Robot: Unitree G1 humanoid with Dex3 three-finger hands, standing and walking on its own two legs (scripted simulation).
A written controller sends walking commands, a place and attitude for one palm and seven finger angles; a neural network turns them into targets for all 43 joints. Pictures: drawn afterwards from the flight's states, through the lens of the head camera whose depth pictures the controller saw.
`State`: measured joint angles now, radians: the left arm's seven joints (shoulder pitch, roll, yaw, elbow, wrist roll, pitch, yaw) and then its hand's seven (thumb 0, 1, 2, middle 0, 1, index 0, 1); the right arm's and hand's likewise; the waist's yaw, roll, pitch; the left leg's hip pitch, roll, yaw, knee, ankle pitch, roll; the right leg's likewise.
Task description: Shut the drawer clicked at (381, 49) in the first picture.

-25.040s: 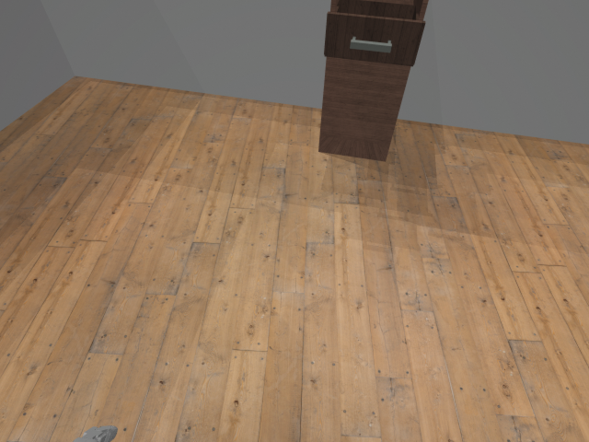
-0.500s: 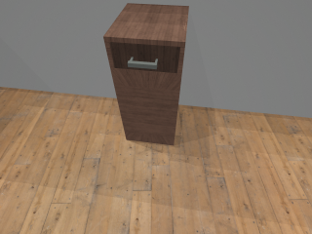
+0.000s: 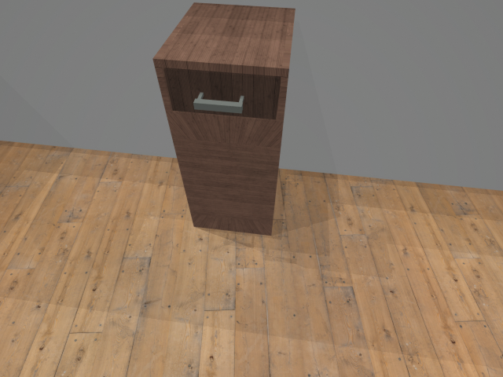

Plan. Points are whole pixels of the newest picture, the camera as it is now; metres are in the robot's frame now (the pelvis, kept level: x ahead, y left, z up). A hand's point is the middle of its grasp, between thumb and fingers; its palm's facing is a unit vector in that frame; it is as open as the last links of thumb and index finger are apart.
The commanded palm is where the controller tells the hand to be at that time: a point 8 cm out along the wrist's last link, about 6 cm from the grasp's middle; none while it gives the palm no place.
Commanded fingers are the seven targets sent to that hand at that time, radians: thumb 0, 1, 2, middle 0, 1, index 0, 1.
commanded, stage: look to check the result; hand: left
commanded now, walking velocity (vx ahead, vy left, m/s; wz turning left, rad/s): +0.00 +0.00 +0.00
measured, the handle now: (219, 101) +0.82 +0.14 -0.03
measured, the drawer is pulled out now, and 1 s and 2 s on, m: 0.00 0.00 0.00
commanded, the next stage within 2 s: stand and wait in 0.38 s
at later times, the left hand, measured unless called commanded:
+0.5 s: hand out of the picture -0.01 +0.16 -0.17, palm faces +0.05 -0.98 -0.18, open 7.4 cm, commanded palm none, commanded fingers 0.00 0.90 0.90 -0.20 -0.30 -0.20 -0.30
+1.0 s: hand out of the picture +0.00 +0.15 -0.17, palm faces +0.05 -0.98 -0.19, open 7.4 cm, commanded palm none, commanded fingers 0.00 0.90 0.90 -0.20 -0.30 -0.20 -0.30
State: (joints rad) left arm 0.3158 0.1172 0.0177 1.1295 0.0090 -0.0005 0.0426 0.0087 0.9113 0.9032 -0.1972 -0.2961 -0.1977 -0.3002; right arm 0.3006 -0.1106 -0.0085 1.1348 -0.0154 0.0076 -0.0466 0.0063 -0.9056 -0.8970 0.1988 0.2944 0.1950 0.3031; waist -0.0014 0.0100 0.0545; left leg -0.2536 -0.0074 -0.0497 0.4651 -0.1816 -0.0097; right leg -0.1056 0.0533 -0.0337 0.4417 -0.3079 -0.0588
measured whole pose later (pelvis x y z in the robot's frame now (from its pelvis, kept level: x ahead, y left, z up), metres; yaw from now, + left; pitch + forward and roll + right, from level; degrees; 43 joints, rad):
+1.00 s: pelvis +0.02 -0.01 +0.00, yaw -1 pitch -2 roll +0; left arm 0.31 0.12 0.02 1.13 0.01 -0.01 0.04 0.01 0.91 0.90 -0.20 -0.30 -0.20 -0.30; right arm 0.28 -0.12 -0.01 1.14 -0.01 0.00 -0.05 0.01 -0.91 -0.90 0.20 0.29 0.20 0.30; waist 0.00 0.01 0.05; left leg -0.22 0.00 -0.04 0.44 -0.20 -0.02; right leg -0.07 0.06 -0.02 0.41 -0.31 -0.07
